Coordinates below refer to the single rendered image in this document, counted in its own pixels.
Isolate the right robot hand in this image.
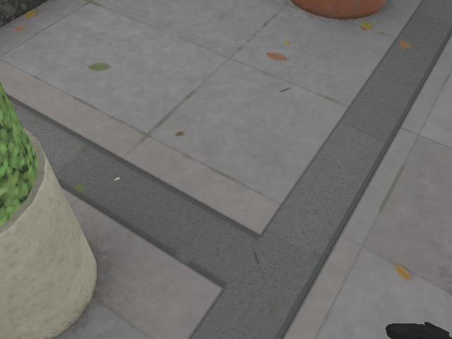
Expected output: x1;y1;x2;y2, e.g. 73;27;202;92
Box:
386;322;452;339

